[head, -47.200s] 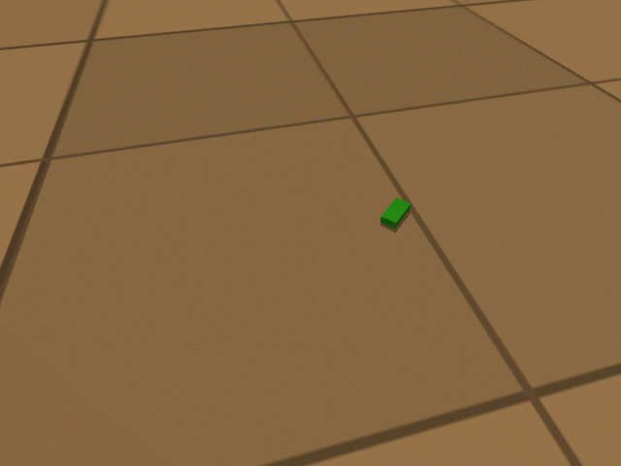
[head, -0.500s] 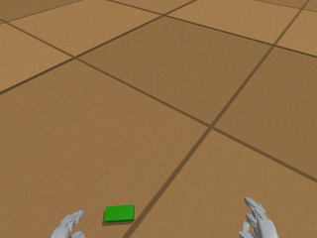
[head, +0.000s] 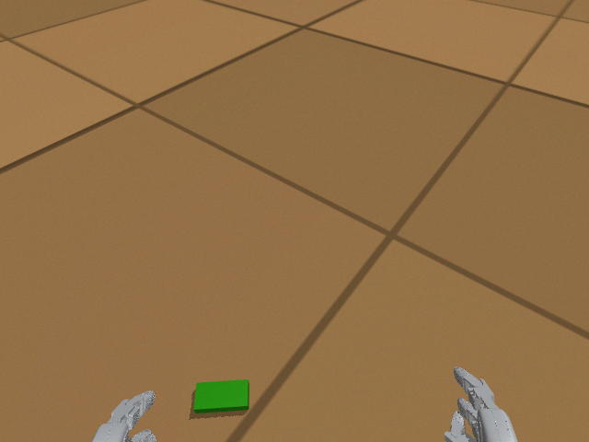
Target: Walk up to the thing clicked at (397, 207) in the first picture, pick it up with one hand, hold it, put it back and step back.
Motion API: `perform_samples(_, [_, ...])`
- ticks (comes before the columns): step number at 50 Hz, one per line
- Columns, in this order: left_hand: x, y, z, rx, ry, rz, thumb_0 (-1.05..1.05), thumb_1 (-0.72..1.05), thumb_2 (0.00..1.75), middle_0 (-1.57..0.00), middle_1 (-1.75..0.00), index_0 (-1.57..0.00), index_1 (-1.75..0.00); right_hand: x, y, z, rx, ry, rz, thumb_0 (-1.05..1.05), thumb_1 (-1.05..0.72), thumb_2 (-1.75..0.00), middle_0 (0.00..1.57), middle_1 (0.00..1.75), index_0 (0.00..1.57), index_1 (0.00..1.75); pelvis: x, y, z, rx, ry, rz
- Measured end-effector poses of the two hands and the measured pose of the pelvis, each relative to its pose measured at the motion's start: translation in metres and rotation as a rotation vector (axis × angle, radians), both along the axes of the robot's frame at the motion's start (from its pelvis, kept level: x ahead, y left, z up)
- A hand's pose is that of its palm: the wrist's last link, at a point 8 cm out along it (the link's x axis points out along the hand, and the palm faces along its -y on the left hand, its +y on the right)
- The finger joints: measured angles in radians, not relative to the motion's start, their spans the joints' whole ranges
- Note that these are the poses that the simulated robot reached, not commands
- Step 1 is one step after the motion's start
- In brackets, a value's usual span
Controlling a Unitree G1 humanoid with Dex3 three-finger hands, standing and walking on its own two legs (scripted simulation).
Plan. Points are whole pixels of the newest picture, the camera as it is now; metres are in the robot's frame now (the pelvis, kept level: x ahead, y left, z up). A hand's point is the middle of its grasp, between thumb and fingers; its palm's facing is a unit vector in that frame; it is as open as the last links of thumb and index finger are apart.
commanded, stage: home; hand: left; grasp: from above
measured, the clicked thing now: (222, 396) +0.44 +0.22 -0.69
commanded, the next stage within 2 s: stand in 0.24 s
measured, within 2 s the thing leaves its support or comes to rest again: neither
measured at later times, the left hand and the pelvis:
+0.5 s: hand out of the picture +0.15 +0.22 -0.09, palm faces +0.00 -0.94 -0.33, open 7.4 cm; pelvis -0.01 +0.00 +0.02, yaw -1 degrees
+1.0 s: hand out of the picture +0.04 +0.23 -0.10, palm faces +0.02 -0.95 -0.32, open 7.4 cm; pelvis -0.01 +0.00 +0.06, yaw -1 degrees
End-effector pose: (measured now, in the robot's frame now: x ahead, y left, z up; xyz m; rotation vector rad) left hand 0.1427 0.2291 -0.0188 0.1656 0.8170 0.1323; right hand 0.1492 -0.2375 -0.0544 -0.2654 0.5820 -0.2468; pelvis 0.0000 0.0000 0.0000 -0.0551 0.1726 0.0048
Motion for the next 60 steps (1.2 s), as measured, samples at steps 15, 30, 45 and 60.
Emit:
perform_samples(15, [0.000, 0.001, 0.001, -0.002, -0.009, -0.003, 0.02, 0.91, 0.90, -0.20, -0.30, -0.20, -0.30, -0.002, 0.002, 0.001, 0.001, -0.007, -0.003, 0.01, -0.91, -0.90, 0.20, 0.30, 0.20, 0.30, -0.002, 0.001, 0.000, -0.003, -0.004, 0.001])
perform_samples(30, [-0.041, 0.048, -0.049, 0.155, 0.183, 0.003, 0.01, 0.91, 0.90, -0.20, -0.30, -0.21, -0.30, -0.047, -0.037, -0.019, -0.005, 0.438, 0.048, 0.01, -0.91, -0.90, 0.20, 0.30, 0.20, 0.30, -0.011, -0.001, 0.026, 0.055, -0.161, -0.019])
perform_samples(45, [-0.099, 0.049, -0.054, 0.107, 0.391, 0.068, 0.01, 0.91, 0.90, -0.20, -0.30, -0.21, -0.30, -0.094, -0.033, -0.014, 0.046, 0.587, -0.047, 0.01, -0.91, -0.90, 0.20, 0.30, 0.20, 0.30, -0.008, 0.004, 0.052, 0.048, -0.229, -0.022])
perform_samples(60, [-0.110, 0.050, -0.043, 0.119, 0.431, 0.072, 0.01, 0.91, 0.90, -0.20, -0.30, -0.21, -0.30, -0.112, -0.037, -0.010, 0.074, 0.623, -0.072, 0.01, -0.91, -0.90, 0.20, 0.30, 0.20, 0.30, -0.016, 0.000, 0.064, 0.053, -0.260, -0.025])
